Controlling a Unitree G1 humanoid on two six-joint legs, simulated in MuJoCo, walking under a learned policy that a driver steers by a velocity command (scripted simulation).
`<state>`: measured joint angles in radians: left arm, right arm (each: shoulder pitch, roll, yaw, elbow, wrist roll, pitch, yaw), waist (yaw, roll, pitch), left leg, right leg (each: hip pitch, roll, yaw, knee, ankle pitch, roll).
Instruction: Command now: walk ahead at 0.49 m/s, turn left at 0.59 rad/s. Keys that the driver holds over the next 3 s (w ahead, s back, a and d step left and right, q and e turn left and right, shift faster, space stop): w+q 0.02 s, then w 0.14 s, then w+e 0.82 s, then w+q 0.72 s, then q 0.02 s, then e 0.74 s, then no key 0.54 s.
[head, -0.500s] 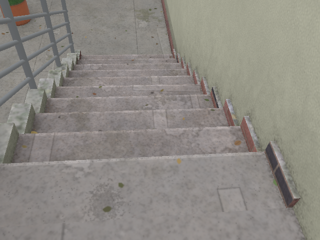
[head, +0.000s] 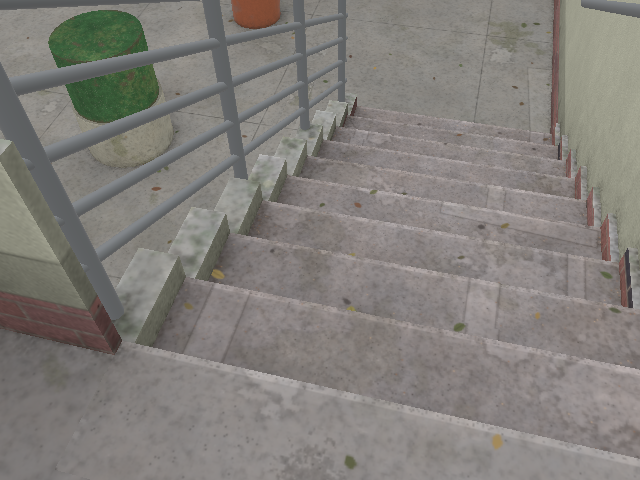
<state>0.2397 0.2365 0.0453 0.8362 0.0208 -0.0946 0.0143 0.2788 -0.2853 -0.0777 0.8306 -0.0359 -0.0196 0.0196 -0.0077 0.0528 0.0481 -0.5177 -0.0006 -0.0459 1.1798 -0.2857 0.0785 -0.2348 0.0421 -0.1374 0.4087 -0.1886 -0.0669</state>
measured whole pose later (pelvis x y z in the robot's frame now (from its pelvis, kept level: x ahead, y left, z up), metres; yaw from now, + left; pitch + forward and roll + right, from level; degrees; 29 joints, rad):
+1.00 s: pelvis +0.49 -0.02 +0.00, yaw -19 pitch +0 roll +1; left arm 0.34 0.26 0.06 0.81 -0.01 -0.01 0.00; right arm 0.18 -0.26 -0.05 0.79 -0.04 -0.01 -0.01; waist 0.02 0.02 0.05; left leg -0.55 0.09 -0.04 1.11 -0.32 -0.03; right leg -0.22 0.14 0.02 0.45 -0.22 -0.15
